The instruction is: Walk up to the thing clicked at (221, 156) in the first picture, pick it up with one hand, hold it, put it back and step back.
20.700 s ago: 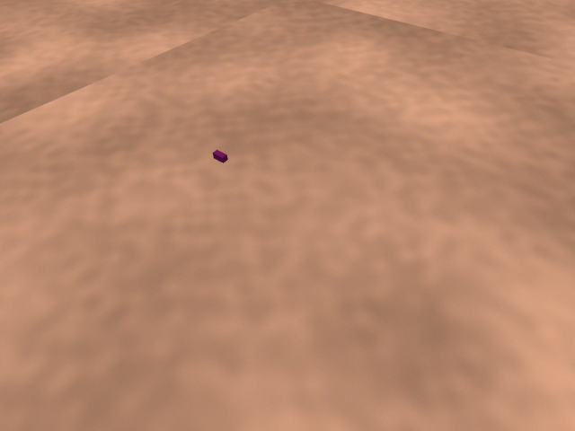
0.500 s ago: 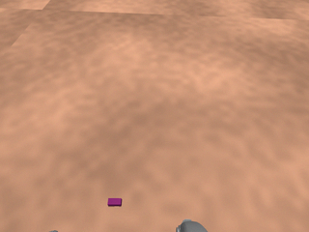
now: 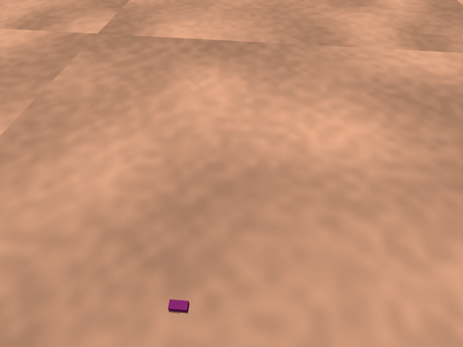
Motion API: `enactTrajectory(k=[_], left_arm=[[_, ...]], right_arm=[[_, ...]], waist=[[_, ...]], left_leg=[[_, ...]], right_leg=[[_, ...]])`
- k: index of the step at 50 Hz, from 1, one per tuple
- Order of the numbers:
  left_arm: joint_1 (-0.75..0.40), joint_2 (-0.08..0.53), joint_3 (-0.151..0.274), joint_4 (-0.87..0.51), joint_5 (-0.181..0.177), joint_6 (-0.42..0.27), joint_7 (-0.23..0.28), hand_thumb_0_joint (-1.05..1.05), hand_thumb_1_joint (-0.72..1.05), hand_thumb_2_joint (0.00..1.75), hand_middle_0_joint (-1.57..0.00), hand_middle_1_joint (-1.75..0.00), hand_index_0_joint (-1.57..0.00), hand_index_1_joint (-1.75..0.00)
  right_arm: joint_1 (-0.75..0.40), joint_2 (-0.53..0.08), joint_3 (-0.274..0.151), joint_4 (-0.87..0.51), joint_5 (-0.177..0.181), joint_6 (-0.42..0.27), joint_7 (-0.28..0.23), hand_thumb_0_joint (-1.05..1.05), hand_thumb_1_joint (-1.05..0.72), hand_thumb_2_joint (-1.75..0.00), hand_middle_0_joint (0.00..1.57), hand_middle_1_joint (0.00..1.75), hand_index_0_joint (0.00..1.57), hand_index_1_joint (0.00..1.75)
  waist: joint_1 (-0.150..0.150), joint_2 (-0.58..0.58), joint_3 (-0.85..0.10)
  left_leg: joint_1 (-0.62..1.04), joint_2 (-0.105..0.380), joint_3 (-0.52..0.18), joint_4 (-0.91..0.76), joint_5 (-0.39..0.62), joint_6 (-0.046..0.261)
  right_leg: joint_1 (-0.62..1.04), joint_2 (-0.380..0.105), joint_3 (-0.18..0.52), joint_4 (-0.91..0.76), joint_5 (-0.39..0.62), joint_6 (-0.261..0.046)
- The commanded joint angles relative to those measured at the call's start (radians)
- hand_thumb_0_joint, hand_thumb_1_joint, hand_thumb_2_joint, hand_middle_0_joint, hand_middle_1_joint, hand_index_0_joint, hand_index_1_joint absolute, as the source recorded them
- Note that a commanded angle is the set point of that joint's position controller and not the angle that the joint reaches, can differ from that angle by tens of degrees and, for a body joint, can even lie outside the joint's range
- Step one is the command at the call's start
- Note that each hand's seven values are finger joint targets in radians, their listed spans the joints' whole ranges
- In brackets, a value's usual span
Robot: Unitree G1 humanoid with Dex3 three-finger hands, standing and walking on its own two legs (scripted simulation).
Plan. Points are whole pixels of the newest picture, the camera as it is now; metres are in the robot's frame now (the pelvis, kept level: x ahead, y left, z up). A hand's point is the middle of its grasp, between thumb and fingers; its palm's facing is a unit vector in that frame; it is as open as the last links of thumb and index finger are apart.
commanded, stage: walk up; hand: left
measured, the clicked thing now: (178, 306) +0.41 +0.23 -0.74
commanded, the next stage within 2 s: none
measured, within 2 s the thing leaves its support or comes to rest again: neither
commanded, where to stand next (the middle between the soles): +0.02 +0.00 m, yaw -1 degrees
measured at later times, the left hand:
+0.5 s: hand out of the picture +0.08 +0.25 -0.13, palm faces +0.04 -0.94 -0.34, open 7.4 cm
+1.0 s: hand out of the picture +0.11 +0.27 -0.14, palm faces +0.02 -0.93 -0.37, open 7.4 cm
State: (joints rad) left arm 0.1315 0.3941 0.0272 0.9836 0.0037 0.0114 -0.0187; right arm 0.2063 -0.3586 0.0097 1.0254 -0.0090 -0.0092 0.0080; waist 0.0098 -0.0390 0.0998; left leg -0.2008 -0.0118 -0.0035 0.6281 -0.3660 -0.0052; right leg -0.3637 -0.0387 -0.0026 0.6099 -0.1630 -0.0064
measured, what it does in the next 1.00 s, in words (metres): stands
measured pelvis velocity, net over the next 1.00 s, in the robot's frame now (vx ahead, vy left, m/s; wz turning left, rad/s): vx -0.01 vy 0.00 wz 0.06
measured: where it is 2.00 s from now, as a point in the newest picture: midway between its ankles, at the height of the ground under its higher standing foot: outside the picture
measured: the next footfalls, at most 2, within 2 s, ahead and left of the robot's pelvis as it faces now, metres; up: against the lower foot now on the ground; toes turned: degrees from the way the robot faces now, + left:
left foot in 1.12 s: -0.05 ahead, +0.14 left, +0.00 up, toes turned +4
right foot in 1.58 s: +0.00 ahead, -0.16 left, +0.00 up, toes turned -2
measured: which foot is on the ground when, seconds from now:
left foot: down 0.00-0.94, up 0.96-1.00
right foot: down 0.00-1.00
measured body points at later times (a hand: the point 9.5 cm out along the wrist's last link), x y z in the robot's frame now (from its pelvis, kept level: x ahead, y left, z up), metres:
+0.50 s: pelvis +0.02 -0.01 +0.02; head +0.03 -0.02 +0.47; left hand +0.08 +0.30 -0.11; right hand +0.10 -0.31 -0.12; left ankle -0.01 +0.13 -0.72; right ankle +0.09 -0.12 -0.72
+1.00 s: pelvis -0.01 +0.00 +0.01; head +0.06 +0.00 +0.45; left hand +0.11 +0.31 -0.11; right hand +0.11 -0.32 -0.12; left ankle -0.03 +0.12 -0.70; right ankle +0.09 -0.12 -0.72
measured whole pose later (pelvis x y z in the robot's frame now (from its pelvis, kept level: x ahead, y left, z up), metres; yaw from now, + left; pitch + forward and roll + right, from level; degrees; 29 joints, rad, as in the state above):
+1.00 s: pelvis -0.01 +0.00 +0.01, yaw +3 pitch -2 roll +1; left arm -0.04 0.36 0.04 1.03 0.01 0.03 0.00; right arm 0.04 -0.41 -0.04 1.03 0.01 0.04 0.00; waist -0.01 0.00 0.19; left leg -0.29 -0.04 -0.03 0.73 -0.41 0.01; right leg -0.35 -0.06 -0.04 0.50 -0.12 0.00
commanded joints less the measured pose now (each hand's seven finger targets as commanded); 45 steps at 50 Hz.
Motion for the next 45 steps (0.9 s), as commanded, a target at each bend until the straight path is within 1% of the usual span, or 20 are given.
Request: enactTrajectory(k=[1,2,3,4,9,10,11,13,15,19,22,25,27,31,34,39,40,41,43,45], left_arm=[[-0.063,0.189,0.04,-0.027,0.0,-0.04,0.015,0.0,0.9,0.9,-0.2,-0.3,-0.2,-0.3],[-0.086,0.197,0.036,-0.022,0.004,-0.038,0.013,0.0,0.9,0.9,-0.2,-0.3,-0.2,-0.3],[-0.091,0.196,0.034,-0.019,0.004,-0.035,0.009,0.0,0.9,0.9,-0.2,-0.3,-0.2,-0.3],[-0.082,0.195,0.031,-0.004,0.002,-0.032,0.007,0.0,0.9,0.9,-0.2,-0.3,-0.2,-0.3],[-0.073,0.187,0.031,0.04,0.003,-0.048,0.006,0.0,0.9,0.9,-0.2,-0.3,-0.2,-0.3],[-0.065,0.183,0.029,0.045,0.003,-0.05,0.007,0.0,0.9,0.9,-0.2,-0.3,-0.2,-0.3],[-0.072,0.186,0.03,0.05,0.004,-0.05,0.007,0.0,0.9,0.9,-0.2,-0.3,-0.2,-0.3],[-0.08,0.186,0.033,0.063,0.008,-0.05,0.009,0.0,0.9,0.9,-0.2,-0.3,-0.2,-0.3],[-0.095,0.188,0.032,0.065,0.01,-0.051,0.009,0.0,0.9,0.9,-0.2,-0.3,-0.2,-0.3],[-0.076,0.166,0.029,0.084,0.001,-0.056,0.01,0.0,0.9,0.9,-0.2,-0.3,-0.2,-0.3],[-0.09,0.167,0.031,0.096,-0.001,-0.055,0.011,0.0,0.9,0.9,-0.2,-0.3,-0.2,-0.3],[-0.085,0.16,0.028,0.099,-0.006,-0.055,0.013,0.0,0.9,0.9,-0.2,-0.3,-0.2,-0.3],[-0.09,0.158,0.027,0.105,-0.008,-0.053,0.015,0.0,0.9,0.9,-0.2,-0.3,-0.2,-0.3],[-0.103,0.155,0.027,0.103,-0.007,-0.049,0.018,0.0,0.9,0.9,-0.2,-0.3,-0.2,-0.3],[-0.102,0.153,0.027,0.106,-0.008,-0.048,0.02,0.0,0.9,0.9,-0.2,-0.3,-0.2,-0.3],[-0.133,0.152,0.027,0.101,-0.004,-0.044,0.02,0.0,0.9,0.9,-0.2,-0.3,-0.2,-0.3],[-0.147,0.214,0.051,0.085,-0.015,-0.027,0.028,0.0,0.9,0.9,-0.2,-0.3,-0.2,-0.3],[-0.12,0.211,0.055,0.074,-0.02,-0.022,0.032,0.0,0.9,0.9,-0.2,-0.3,-0.2,-0.3],[-0.105,0.213,0.06,0.06,-0.019,-0.016,0.036,0.0,0.9,0.9,-0.2,-0.3,-0.2,-0.3],[-0.122,0.227,0.067,0.03,-0.012,-0.007,0.037,0.0,0.9,0.9,-0.2,-0.3,-0.2,-0.3]], right_arm=[[-0.067,-0.222,-0.052,-0.064,0.009,-0.031,-0.01,0.0,-0.9,-0.9,0.2,0.3,0.2,0.3],[-0.058,-0.221,-0.053,-0.051,0.004,-0.021,-0.008,0.0,-0.9,-0.9,0.2,0.3,0.2,0.3],[-0.072,-0.232,-0.057,-0.043,-0.002,-0.015,-0.007,0.0,-0.9,-0.9,0.2,0.3,0.2,0.3],[-0.081,-0.241,-0.06,-0.035,-0.004,-0.011,-0.006,0.0,-0.9,-0.9,0.2,0.3,0.2,0.3],[-0.062,-0.222,-0.051,-0.003,0.003,-0.026,-0.004,0.0,-0.9,-0.9,0.2,0.3,0.2,0.3],[-0.075,-0.227,-0.052,-0.001,0.004,-0.027,-0.003,0.0,-0.9,-0.9,0.2,0.3,0.2,0.3],[-0.069,-0.225,-0.05,0.003,0.006,-0.027,-0.003,0.0,-0.9,-0.9,0.2,0.3,0.2,0.3],[-0.075,-0.226,-0.053,0.013,0.004,-0.019,0.0,0.0,-0.9,-0.9,0.2,0.3,0.2,0.3],[-0.067,-0.223,-0.051,0.024,0.001,-0.018,-0.003,0.0,-0.9,-0.9,0.2,0.3,0.2,0.3],[-0.092,-0.225,-0.046,0.035,0.003,-0.029,-0.005,0.0,-0.9,-0.9,0.2,0.3,0.2,0.3],[-0.09,-0.221,-0.045,0.045,0.006,-0.03,-0.009,0.0,-0.9,-0.9,0.2,0.3,0.2,0.3],[-0.1,-0.226,-0.047,0.05,0.006,-0.032,-0.013,0.0,-0.9,-0.9,0.2,0.3,0.2,0.3],[-0.101,-0.221,-0.048,0.054,0.008,-0.031,-0.016,0.0,-0.9,-0.9,0.2,0.3,0.2,0.3],[-0.112,-0.224,-0.052,0.055,0.008,-0.029,-0.019,0.0,-0.9,-0.9,0.2,0.3,0.2,0.3],[-0.116,-0.219,-0.051,0.056,0.009,-0.026,-0.02,0.0,-0.9,-0.9,0.2,0.3,0.2,0.3],[-0.123,-0.217,-0.05,0.059,0.005,-0.022,-0.018,0.0,-0.9,-0.9,0.2,0.3,0.2,0.3],[-0.136,-0.273,-0.071,0.052,0.013,-0.001,-0.02,0.0,-0.9,-0.9,0.2,0.3,0.2,0.3],[-0.122,-0.251,-0.071,0.038,0.021,0.006,-0.023,0.0,-0.9,-0.9,0.2,0.3,0.2,0.3],[-0.111,-0.238,-0.076,0.021,0.025,0.011,-0.025,0.0,-0.9,-0.9,0.2,0.3,0.2,0.3],[-0.1,-0.235,-0.087,-0.001,0.023,0.02,-0.026,0.0,-0.9,-0.9,0.2,0.3,0.2,0.3]], waist=[[0.001,0.098,-0.111],[-0.005,0.085,-0.062],[-0.002,0.082,-0.025],[0.001,0.076,0.004],[-0.005,0.017,-0.082],[-0.002,0.025,-0.097],[-0.008,0.011,-0.122],[-0.006,0.007,-0.092],[-0.011,-0.01,-0.084],[0.005,0.019,-0.114],[0.001,0.015,-0.111],[0.004,0.029,-0.156],[0.003,0.029,-0.161],[-0.002,0.03,-0.168],[0.001,0.035,-0.162],[-0.005,0.035,-0.136],[-0.003,0.037,-0.028],[0.0,0.028,-0.072],[-0.004,0.009,-0.137],[-0.01,-0.032,-0.202]], left_leg=[[-0.147,0.106,-0.132,-0.228,-0.034,0.056],[-0.164,0.102,-0.146,-0.275,-0.175,0.061],[-0.166,0.103,-0.15,-0.288,-0.245,0.063],[-0.159,0.095,-0.15,-0.287,-0.265,0.06],[-0.05,0.09,-0.122,-0.262,-0.017,0.052],[-0.039,0.093,-0.125,-0.263,-0.01,0.053],[-0.037,0.098,-0.128,-0.274,-0.028,0.054],[-0.066,0.094,-0.131,-0.288,-0.068,0.054],[-0.046,0.092,-0.119,-0.294,-0.032,0.052],[-0.029,0.109,-0.126,-0.306,0.104,0.05],[-0.025,0.113,-0.119,-0.313,0.168,0.045],[0.0,0.126,-0.121,-0.317,0.262,0.042],[0.012,0.126,-0.116,-0.322,0.307,0.038],[0.028,0.132,-0.109,-0.323,0.348,0.037],[0.044,0.13,-0.102,-0.321,0.354,0.035],[0.018,0.13,-0.106,-0.35,0.287,0.035],[-0.034,0.119,-0.104,-0.261,0.508,0.034],[-0.01,0.115,-0.09,-0.214,0.568,0.032],[0.009,0.092,-0.07,-0.155,0.561,0.031],[-0.005,0.047,-0.041,-0.043,0.458,0.028]], right_leg=[[0.206,-0.089,0.12,-0.169,-0.097,-0.055],[0.146,-0.091,0.142,-0.206,-0.278,-0.049],[0.105,-0.085,0.151,-0.237,-0.367,-0.043],[0.06,-0.077,0.16,-0.263,-0.411,-0.037],[0.124,-0.095,0.156,-0.292,-0.214,-0.036],[0.129,-0.094,0.151,-0.302,-0.201,-0.032],[0.152,-0.096,0.15,-0.309,-0.21,-0.029],[0.142,-0.093,0.15,-0.332,-0.307,-0.02],[0.125,-0.103,0.159,-0.339,-0.299,-0.022],[0.192,-0.096,0.119,-0.306,-0.097,-0.019],[0.22,-0.098,0.107,-0.295,-0.028,-0.018],[0.277,-0.101,0.083,-0.261,0.132,-0.018],[0.295,-0.102,0.077,-0.251,0.179,-0.018],[0.312,-0.106,0.061,-0.247,0.237,-0.018],[0.306,-0.106,0.063,-0.25,0.235,-0.017],[0.306,-0.103,0.067,-0.272,0.166,-0.013],[0.226,-0.112,0.06,-0.188,0.396,-0.021],[0.24,-0.119,0.053,-0.163,0.48,-0.035],[0.262,-0.135,0.056,-0.153,0.544,-0.061],[0.266,-0.191,0.096,-0.164,0.549,-0.112]])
